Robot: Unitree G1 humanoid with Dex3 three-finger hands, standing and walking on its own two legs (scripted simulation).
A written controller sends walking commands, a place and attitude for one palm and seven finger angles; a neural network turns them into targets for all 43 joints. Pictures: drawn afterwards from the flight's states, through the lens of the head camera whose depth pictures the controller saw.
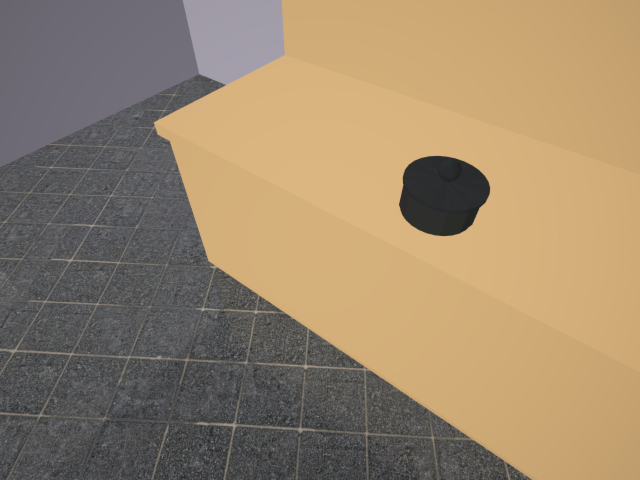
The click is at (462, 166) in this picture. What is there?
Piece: lid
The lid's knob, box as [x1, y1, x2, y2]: [438, 159, 461, 180]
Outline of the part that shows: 446,159 439,165 438,173 445,180 453,180 459,175 461,168 456,160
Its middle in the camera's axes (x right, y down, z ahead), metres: +0.26 -0.14 +0.78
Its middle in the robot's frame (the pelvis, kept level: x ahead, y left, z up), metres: +0.69 -0.22 -0.01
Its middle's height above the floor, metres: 0.77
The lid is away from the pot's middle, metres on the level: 0.00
